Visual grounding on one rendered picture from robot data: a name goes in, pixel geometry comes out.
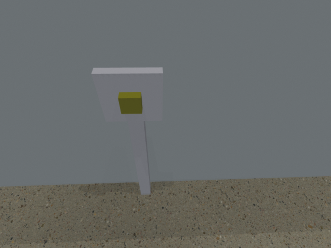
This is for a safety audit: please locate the panel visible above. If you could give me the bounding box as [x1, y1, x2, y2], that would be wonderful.
[92, 67, 163, 195]

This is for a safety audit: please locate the button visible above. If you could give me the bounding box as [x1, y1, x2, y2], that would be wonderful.
[118, 92, 142, 114]

